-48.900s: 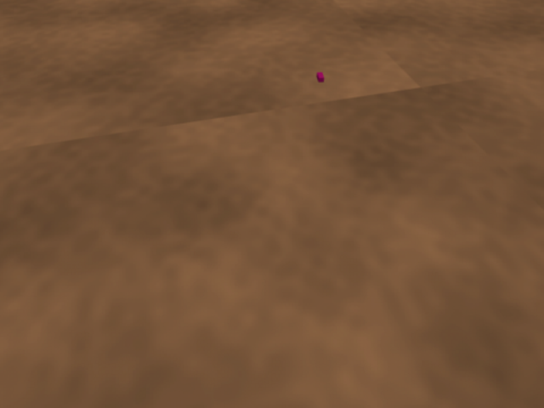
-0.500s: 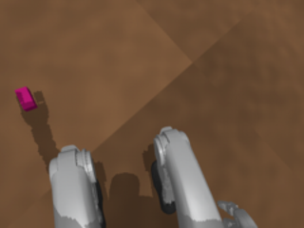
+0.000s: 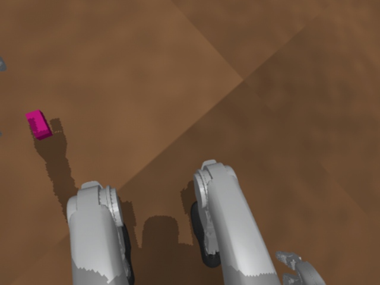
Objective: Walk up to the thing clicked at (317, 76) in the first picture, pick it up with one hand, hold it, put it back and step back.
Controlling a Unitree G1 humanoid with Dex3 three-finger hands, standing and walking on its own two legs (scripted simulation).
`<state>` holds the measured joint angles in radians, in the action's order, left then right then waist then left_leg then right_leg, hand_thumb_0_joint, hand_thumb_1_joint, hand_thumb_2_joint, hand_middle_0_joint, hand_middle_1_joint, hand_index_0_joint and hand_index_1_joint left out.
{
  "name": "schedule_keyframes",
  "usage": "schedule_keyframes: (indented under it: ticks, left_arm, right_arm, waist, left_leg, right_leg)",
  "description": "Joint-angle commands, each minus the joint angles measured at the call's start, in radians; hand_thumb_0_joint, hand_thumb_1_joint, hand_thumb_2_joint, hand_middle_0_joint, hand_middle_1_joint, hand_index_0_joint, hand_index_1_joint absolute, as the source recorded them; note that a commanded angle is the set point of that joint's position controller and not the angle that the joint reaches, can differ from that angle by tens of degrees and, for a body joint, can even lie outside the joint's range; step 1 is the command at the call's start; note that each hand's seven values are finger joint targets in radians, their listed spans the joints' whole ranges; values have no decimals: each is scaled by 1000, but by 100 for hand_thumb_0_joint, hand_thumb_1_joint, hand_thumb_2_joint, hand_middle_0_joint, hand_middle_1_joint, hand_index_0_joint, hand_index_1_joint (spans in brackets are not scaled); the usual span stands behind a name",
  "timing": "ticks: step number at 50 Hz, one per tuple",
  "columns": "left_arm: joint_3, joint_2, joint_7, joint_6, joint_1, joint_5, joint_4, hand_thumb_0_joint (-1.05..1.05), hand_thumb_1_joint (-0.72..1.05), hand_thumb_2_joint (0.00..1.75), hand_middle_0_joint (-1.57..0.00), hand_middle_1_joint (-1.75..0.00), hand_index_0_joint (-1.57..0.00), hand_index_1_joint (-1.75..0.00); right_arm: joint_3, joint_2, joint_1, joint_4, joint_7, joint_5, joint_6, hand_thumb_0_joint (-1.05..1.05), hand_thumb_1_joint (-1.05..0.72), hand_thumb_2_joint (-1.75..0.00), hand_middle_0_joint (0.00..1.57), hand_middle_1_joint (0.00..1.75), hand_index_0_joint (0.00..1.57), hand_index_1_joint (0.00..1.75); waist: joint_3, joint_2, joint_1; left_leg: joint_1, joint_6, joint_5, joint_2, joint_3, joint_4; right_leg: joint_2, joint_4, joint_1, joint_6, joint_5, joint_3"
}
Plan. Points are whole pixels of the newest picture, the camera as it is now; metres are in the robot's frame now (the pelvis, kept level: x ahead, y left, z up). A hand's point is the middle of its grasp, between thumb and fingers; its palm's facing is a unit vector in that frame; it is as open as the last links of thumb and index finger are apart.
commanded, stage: withdraw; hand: left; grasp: from above
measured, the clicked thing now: (39, 124) +0.53 +0.33 -0.38
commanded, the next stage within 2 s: none
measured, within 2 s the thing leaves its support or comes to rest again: neither
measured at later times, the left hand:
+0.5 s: hand out of the picture +0.48 +0.33 -0.13, palm faces -0.49 -0.06 -0.87, open 14.2 cm
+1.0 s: hand out of the picture +0.48 +0.33 -0.13, palm faces -0.49 -0.06 -0.87, open 14.2 cm
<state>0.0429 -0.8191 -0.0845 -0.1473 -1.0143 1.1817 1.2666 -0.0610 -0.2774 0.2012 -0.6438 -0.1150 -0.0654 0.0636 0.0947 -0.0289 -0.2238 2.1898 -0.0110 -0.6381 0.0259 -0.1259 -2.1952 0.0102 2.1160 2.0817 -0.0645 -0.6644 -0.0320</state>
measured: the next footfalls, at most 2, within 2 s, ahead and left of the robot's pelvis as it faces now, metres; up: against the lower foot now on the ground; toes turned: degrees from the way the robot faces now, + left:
none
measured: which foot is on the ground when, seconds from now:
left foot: down 0.00-1.00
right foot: down 0.00-1.00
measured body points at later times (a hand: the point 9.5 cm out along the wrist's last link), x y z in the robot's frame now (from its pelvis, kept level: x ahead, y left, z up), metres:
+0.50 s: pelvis +0.00 +0.00 -0.01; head +0.23 +0.07 +0.37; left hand +0.50 +0.33 -0.08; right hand +0.05 -0.27 -0.11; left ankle +0.09 +0.12 -0.36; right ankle +0.10 -0.14 -0.36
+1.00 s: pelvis +0.00 +0.00 -0.01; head +0.23 +0.07 +0.37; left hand +0.50 +0.33 -0.08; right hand +0.05 -0.27 -0.11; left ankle +0.09 +0.12 -0.36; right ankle +0.10 -0.14 -0.36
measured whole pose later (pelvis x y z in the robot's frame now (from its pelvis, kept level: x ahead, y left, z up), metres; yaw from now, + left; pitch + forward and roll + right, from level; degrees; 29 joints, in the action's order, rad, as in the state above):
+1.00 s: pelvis +0.00 +0.00 -0.01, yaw +0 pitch +35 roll -9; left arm 0.06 -0.83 -0.11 -0.20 -1.01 1.21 1.30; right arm -0.08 -0.27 0.20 -0.66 -0.12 -0.07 0.04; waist 0.08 -0.02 -0.23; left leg 2.21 -0.01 -0.64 0.02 -0.13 -2.23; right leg 0.01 2.14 2.10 -0.06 -0.66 -0.03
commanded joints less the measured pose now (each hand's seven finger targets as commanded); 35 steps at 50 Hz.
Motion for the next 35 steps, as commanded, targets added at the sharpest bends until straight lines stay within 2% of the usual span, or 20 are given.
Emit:
schedule_keyframes:
  ticks: [1, 2, 3, 4, 6, 8, 11, 12, 13, 17, 20, 21, 22, 23, 25, 27, 29, 30, 32, 35]
  left_arm:
    - [47, -263, -20, -44, -308, -13, -133, 0, -54, 97, -8, -100, -9, -99]
    - [40, -255, -27, -64, -317, -10, -121, 0, -55, 98, -7, -101, -8, -100]
    - [57, -284, -43, -85, -339, -1, -150, 0, -55, 98, -8, -101, -8, -100]
    - [79, -323, -62, -104, -375, 15, -175, 0, -55, 98, -7, -101, -8, -100]
    - [91, -336, -103, -120, -417, 39, -180, 0, -56, 99, -7, -101, -7, -101]
    - [84, -322, -137, -115, -443, 60, -159, 0, -57, 100, -7, -102, -7, -101]
    - [115, -366, -170, -83, -446, 70, -184, 0, -57, 99, -6, -101, -6, -101]
    - [123, -365, -169, -63, -426, 70, -181, 0, -58, 100, -6, -101, -6, -101]
    - [113, -358, -164, -45, -433, 67, -198, 0, -58, 100, -6, -101, -6, -101]
    - [53, -257, -100, 1, -324, 26, -138, 0, -57, 99, -6, -100, -7, -100]
    - [42, -235, -54, 6, -272, -1, -129, 0, -55, 98, -7, -100, -7, -100]
    - [33, -225, -43, 0, -273, -6, -120, 0, -55, 98, -6, -101, -7, -100]
    - [57, -256, -40, -11, -288, -11, -137, 0, -54, 97, -7, -101, -7, -99]
    - [33, -237, -36, -24, -313, -17, -139, 0, -55, 98, -7, -101, -7, -100]
    - [63, -289, -41, -57, -327, -5, -152, 0, -55, 98, -7, -101, -8, -100]
    - [81, -327, -56, -88, -354, 14, -179, 0, -55, 98, -7, -101, -8, -100]
    - [127, -395, -86, -110, -414, 31, -229, 0, -56, 99, -6, -101, -7, -101]
    - [100, -349, -96, -107, -392, 43, -186, 0, -57, 99, -6, -101, -7, -101]
    - [98, -339, -114, -98, -417, 52, -186, 0, -57, 99, -6, -101, -6, -100]
    - [87, -322, -123, -67, -398, 52, -160, 0, -57, 100, -6, -101, -6, -100]
  right_arm:
    - [65, -227, 173, 21, 20, -8, -11, 0, -92, -90, 20, 30, 20, 30]
    - [54, -220, 174, 16, 19, -12, -14, 0, -92, -90, 20, 30, 20, 30]
    - [52, -223, 179, 6, 20, -13, -19, 0, -92, -90, 20, 30, 20, 30]
    - [52, -229, 171, 12, 20, -18, -22, 0, -92, -90, 20, 30, 20, 30]
    - [55, -231, 191, -9, 17, -26, -28, 0, -92, -90, 20, 30, 20, 30]
    - [55, -236, 194, -7, 11, -32, -34, 0, -92, -90, 20, 30, 20, 30]
    - [67, -245, 205, -2, 9, -36, -36, 0, -92, -90, 20, 30, 20, 30]
    - [75, -250, 213, -3, 8, -35, -34, 0, -92, -90, 20, 30, 20, 30]
    - [79, -248, 211, 2, 8, -31, -29, 0, -92, -90, 20, 30, 20, 30]
    - [90, -237, 219, -9, 10, -19, -19, 0, -92, -90, 20, 30, 20, 30]
    - [90, -239, 203, 7, 11, -12, -19, 0, -91, -90, 20, 30, 20, 30]
    - [85, -238, 202, 6, 12, -11, -18, 0, -91, -90, 20, 30, 20, 30]
    - [85, -245, 195, 11, 13, -11, -19, 0, -91, -90, 20, 30, 20, 30]
    - [73, -231, 196, -5, 13, -10, -19, 0, -92, -90, 20, 30, 20, 30]
    - [64, -237, 184, 9, 16, -13, -24, 0, -92, -90, 20, 30, 20, 30]
    - [60, -234, 191, -10, 16, -18, -25, 0, -92, -90, 20, 30, 20, 30]
    - [58, -241, 188, 6, 16, -24, -27, 0, -92, -90, 20, 30, 20, 30]
    - [60, -238, 197, -8, 14, -25, -28, 0, -92, -90, 20, 30, 20, 30]
    - [64, -241, 204, -6, 11, -28, -30, 0, -92, -90, 20, 30, 20, 30]
    - [70, -244, 207, -3, 12, -28, -28, 0, -92, -90, 20, 30, 20, 30]
  waist:
    - [570, -165, -20]
    - [548, -173, -32]
    - [557, -183, -23]
    - [595, -213, -22]
    - [653, -297, -10]
    - [655, -337, -32]
    - [742, -405, -6]
    - [763, -407, 2]
    - [791, -415, 4]
    - [700, -310, -8]
    - [630, -230, -14]
    - [604, -210, -27]
    - [600, -202, -21]
    - [572, -210, -31]
    - [566, -201, -30]
    - [607, -260, -14]
    - [661, -316, -9]
    - [669, -333, -10]
    - [685, -359, -18]
    - [665, -362, -13]
  left_leg:
    - [-440, -29, 101, -18, 71, 206]
    - [-416, -29, 91, -21, 76, 199]
    - [-431, -26, 93, -21, 75, 194]
    - [-452, -22, 101, -20, 74, 185]
    - [-551, -9, 125, -16, 68, 193]
    - [-593, -3, 131, -12, 53, 200]
    - [-657, 0, 154, -16, 63, 218]
    - [-685, -1, 175, -15, 58, 229]
    - [-685, -3, 173, -15, 65, 234]
    - [-589, -15, 123, -18, 60, 241]
    - [-525, -20, 116, -15, 52, 234]
    - [-505, -22, 121, -15, 52, 225]
    - [-494, -23, 120, -14, 51, 217]
    - [-472, -22, 103, -16, 52, 210]
    - [-459, -23, 103, -17, 56, 194]
    - [-509, -14, 128, -16, 62, 187]
    - [-553, -9, 141, -15, 59, 190]
    - [-578, -5, 143, -16, 58, 195]
    - [-607, -3, 127, -15, 52, 216]
    - [-602, -5, 82, -17, 55, 242]
  right_leg:
    - [34, -204, -270, 94, 159, -79]
    - [36, -202, -272, 93, 153, -79]
    - [34, -195, -259, 94, 152, -81]
    - [36, -181, -254, 95, 157, -83]
    - [31, -159, -231, 101, 174, -89]
    - [30, -142, -190, 101, 178, -104]
    - [27, -145, -216, 102, 193, -102]
    - [23, -148, -223, 102, 205, -104]
    - [26, -157, -232, 104, 203, -101]
    - [31, -184, -237, 100, 169, -101]
    - [32, -183, -249, 98, 173, -100]
    - [32, -185, -249, 96, 181, -100]
    - [31, -180, -247, 96, 180, -98]
    - [31, -179, -235, 97, 165, -95]
    - [30, -178, -237, 95, 163, -93]
    - [30, -163, -229, 97, 178, -90]
    - [30, -146, -228, 99, 186, -93]
    - [27, -142, -214, 100, 183, -96]
    - [27, -144, -198, 101, 173, -104]
    - [27, -169, -205, 101, 142, -104]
